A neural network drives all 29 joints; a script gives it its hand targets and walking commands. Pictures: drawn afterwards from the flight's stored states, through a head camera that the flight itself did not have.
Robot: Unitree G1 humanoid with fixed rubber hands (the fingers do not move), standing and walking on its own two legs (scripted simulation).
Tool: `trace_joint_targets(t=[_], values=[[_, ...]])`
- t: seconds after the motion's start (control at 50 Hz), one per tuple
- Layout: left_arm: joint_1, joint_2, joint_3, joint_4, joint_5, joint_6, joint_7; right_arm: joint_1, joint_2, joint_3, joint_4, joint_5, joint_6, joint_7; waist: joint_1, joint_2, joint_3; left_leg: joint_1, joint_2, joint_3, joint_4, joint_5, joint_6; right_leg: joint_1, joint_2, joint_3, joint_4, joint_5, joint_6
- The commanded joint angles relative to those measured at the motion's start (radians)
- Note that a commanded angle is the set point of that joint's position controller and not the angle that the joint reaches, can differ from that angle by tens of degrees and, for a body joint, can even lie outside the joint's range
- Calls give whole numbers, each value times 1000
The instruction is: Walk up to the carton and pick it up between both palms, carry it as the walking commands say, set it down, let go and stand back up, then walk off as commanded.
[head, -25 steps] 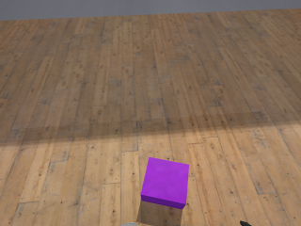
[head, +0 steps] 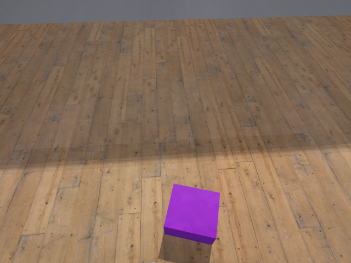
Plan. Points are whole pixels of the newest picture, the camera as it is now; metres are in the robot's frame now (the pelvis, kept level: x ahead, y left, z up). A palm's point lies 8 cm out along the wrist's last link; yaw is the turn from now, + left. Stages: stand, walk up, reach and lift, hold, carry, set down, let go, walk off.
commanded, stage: walk up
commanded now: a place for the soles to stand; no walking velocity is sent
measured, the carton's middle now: (192, 213) +0.45 -0.08 -0.69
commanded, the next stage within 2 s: reach and lift in 0.20 s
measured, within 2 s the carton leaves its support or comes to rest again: neither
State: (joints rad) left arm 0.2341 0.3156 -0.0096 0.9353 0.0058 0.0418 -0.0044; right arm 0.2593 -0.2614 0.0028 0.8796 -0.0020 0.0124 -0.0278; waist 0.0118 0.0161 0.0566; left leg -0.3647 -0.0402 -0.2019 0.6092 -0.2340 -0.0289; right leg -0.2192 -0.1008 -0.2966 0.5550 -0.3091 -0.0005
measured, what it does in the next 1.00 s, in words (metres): lowers itself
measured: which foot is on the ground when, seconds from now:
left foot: down 0.00-1.00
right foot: down 0.00-1.00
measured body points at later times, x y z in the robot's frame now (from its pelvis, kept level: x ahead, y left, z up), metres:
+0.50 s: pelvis -0.01 +0.00 -0.02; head +0.06 -0.01 +0.42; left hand +0.21 +0.23 -0.13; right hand +0.12 -0.27 -0.13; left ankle +0.06 +0.13 -0.73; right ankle -0.01 -0.12 -0.73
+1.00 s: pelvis -0.01 +0.00 -0.06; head +0.13 -0.02 +0.36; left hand +0.27 +0.20 -0.18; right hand +0.21 -0.29 -0.17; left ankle +0.06 +0.13 -0.73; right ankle -0.01 -0.12 -0.73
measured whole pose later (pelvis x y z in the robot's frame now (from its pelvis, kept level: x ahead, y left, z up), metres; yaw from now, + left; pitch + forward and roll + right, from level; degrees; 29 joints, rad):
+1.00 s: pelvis -0.01 +0.00 -0.06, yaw -12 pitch +20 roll +0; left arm -0.10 0.21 0.15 0.57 -0.03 0.21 -0.04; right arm -0.16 -0.26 -0.09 0.59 0.01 0.22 0.04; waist 0.03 -0.01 -0.05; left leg -0.96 0.05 -0.01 1.02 -0.41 -0.04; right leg -0.94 -0.03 -0.05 1.04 -0.45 -0.01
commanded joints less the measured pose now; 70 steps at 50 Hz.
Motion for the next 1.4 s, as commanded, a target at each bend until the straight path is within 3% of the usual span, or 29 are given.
trace_joint_targets(t=[0.0, 0.02, 0.08, 0.14, 0.18, 0.2, 0.22, 0.24, 0.26, 0.28, 0.3, 0.34, 0.4, 0.46, 0.5, 0.56, 0.58, 0.7, 0.8, 0.84, 0.9, 0.92, 0.96, 1.06, 1.08, 1.28, 1.32, 1.34, 1.38], values=[[38, 171, 36, -34, 6, -16, 9, -5, -123, -27, -64, -2, -23, -3, -7, 3, -80, -51, 8, 40, 22, 114, 49, 93, -182, 210, -186, 61, -121], [16, 166, 33, -36, 3, -13, 11, 13, -113, -23, -59, -2, -22, -2, -23, -68, -44, -50, 16, 53, 24, 92, 47, 61, -187, 194, -196, 76, -125], [-30, 152, 31, -51, 5, 0, 12, 49, -143, -27, -51, -13, -14, 0, -31, -75, 1, -46, 35, 41, 5, 122, 52, 21, -180, 158, -169, 8, -121], [7, 135, 26, -41, 1, 11, 6, 14, -165, -27, -61, -12, -17, 0, -10, 48, 14, -83, 72, -61, -103, 120, 75, 49, -96, 137, -89, -84, -75], [43, 131, 30, -40, 0, 11, 0, -24, -179, -27, -73, -7, -20, -7, 21, 73, -25, -105, 96, -155, -160, 101, 91, 100, -42, 142, -48, -59, -51], [-525, 158, 8, -455, -34, 30, 8, -423, -163, -48, -339, -13, 59, 34, -60, -9, -18, -162, 47, 152, -41, -268, 39, -206, 70, 252, 60, -102, -51], [-548, 159, 24, -498, -52, 94, 15, -420, -178, -101, -288, -32, 129, 37, -88, -28, -16, -108, 55, 187, 7, -274, 21, -182, 78, 217, 34, -170, -29], [-419, 126, 89, -536, -72, 146, 17, -333, -172, -99, -313, -10, 186, 58, -52, 11, -66, -205, 65, 222, -22, -270, 38, -110, 82, 237, 63, -133, -27], [-389, 104, 75, -501, -63, 199, 19, -349, -243, -83, -313, -10, 230, 82, -81, 37, -55, -213, 94, 210, -50, -334, 48, -91, 115, 208, 97, -143, -12], [-329, 70, 102, -456, -33, 252, 26, -299, -209, -56, -298, -19, 279, 103, -19, 128, -19, -279, 111, 228, -106, -388, 47, -35, 140, 200, 128, -133, -7], [-241, 41, 100, -404, -35, 296, 24, -230, -183, -30, -279, -15, 321, 110, 5, 141, -38, -311, 100, 225, -122, -382, 48, 26, 156, 193, 156, -100, 7], [-126, 45, 120, -347, -18, 371, 18, -214, -206, -37, -341, -64, 377, 115, 27, 88, -74, -297, 77, 220, -123, -356, 55, 56, 175, 215, 163, -91, 13], [-49, 34, 181, -379, 23, 390, -3, -198, -142, -34, -448, -71, 402, 105, 99, 31, -180, -174, 28, 231, -46, -130, 65, -21, 149, 301, 126, -17, -5], [-65, 36, 197, -392, 48, 340, -28, -246, -156, -31, -540, -84, 368, 101, 101, -57, -179, -143, 2, 241, 42, -72, 45, -138, 127, 286, 129, -49, -1], [-174, 45, 209, -438, 54, 298, -33, -310, -115, -35, -538, -66, 330, 103, 108, -10, -182, -174, 6, 243, 69, -24, 39, -203, 115, 291, 152, -34, 0], [-218, 47, 208, -475, 16, 239, -37, -335, -120, -77, -550, -74, 268, 98, 51, -78, -264, -177, -1, 234, 143, 1, 33, -268, 128, 289, 215, 10, 16], [-291, 56, 188, -505, 19, 230, -44, -396, -121, -92, -529, -56, 265, 98, 56, -15, -256, -188, 5, 242, 155, 0, 25, -301, 122, 285, 219, 6, 17], [-191, 41, 193, -520, -13, 209, -44, -259, -114, -103, -478, -38, 245, 61, 6, -108, -510, -237, -15, 238, 267, 198, 3, -219, 129, 312, 318, 384, 28], [-249, 42, 170, -470, -7, 183, -40, -347, -112, -125, -396, -23, 227, 66, 26, -17, -469, -298, 0, 228, 285, 246, -5, -356, 134, 306, 343, 360, 34], [-319, 28, 170, -472, -25, 173, -30, -388, -113, -138, -365, -14, 207, 69, 3, -41, -461, -316, 6, 237, 297, 199, -2, -410, 138, 288, 339, 278, 34], [-284, 48, 192, -462, -24, 156, -34, -391, -102, -135, -403, -9, 198, 55, 13, -54, -522, -382, 0, 234, 303, 207, 2, -336, 125, 300, 348, 390, 35], [-373, 27, 198, -510, -29, 150, -27, -460, -109, -123, -397, 19, 188, 64, 35, -6, -506, -415, -3, 234, 319, 231, -9, -410, 121, 295, 369, 366, 30], [-430, 23, 202, -475, -30, 135, -24, -548, -128, -112, -382, 26, 177, 72, 38, -34, -511, -440, -2, 237, 334, 180, -4, -446, 124, 284, 394, 326, 35], [-611, 81, 216, -489, -46, 154, -17, -755, -191, -161, -418, 34, 191, 71, 13, -30, -621, -414, 7, 242, 337, 47, 6, -531, 130, 264, 397, 137, 42], [-659, 29, 171, -449, -71, 167, -15, -777, -159, -150, -363, 47, 199, 73, 14, 8, -617, -416, 9, 240, 327, 35, 0, -544, 118, 263, 377, 115, 33], [-1006, 80, 209, -343, -82, 217, 3, -1109, -241, -207, -223, 32, 241, 74, 3, -26, -715, -490, 10, 251, 344, -95, -3, -688, 116, 248, 406, -41, 31], [-1024, 70, 206, -312, -75, 214, 6, -1093, -219, -206, -150, 58, 230, 84, -30, -43, -676, -487, 13, 240, 350, -115, -2, -775, 118, 234, 403, -60, 23], [-1098, 100, 247, -298, -64, 203, 6, -1175, -252, -235, -164, 48, 221, 82, -8, -23, -686, -524, 17, 255, 376, -142, -10, -801, 118, 253, 407, -92, 26], [-1088, 64, 229, -280, -70, 200, 18, -1187, -263, -248, -156, 48, 201, 90, -27, -17, -806, -420, 17, 228, 355, -54, -14, -773, 131, 232, 415, -14, 22]])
